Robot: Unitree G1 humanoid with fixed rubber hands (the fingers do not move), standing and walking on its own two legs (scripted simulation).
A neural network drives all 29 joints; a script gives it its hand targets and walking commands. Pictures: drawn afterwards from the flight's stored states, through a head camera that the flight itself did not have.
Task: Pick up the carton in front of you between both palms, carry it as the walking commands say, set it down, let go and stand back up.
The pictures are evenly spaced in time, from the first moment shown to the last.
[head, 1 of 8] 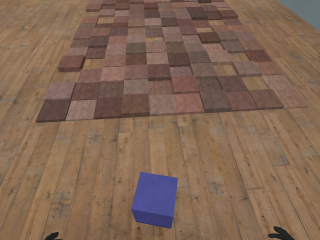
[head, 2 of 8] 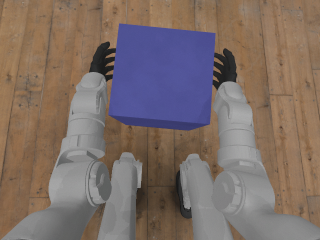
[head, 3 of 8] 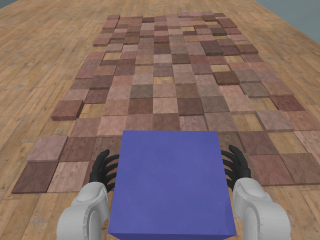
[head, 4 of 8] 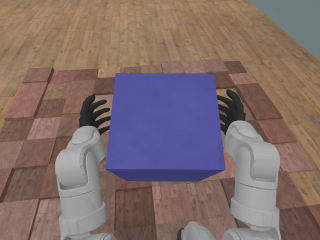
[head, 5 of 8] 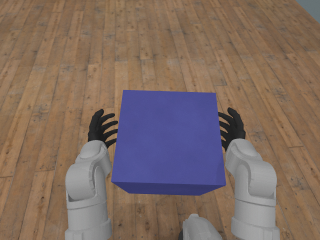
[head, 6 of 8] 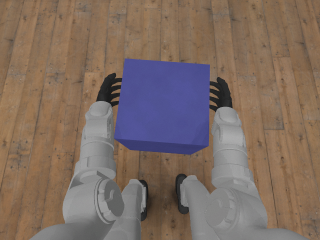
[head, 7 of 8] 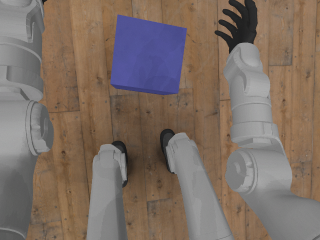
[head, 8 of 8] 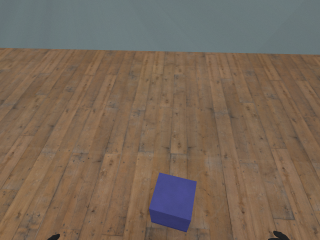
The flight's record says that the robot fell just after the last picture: no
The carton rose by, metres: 0.79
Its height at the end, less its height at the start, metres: +0.00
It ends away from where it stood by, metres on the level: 6.23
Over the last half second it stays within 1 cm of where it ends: yes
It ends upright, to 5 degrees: yes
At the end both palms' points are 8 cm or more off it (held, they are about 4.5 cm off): yes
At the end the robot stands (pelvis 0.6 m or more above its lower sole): yes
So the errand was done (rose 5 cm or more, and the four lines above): yes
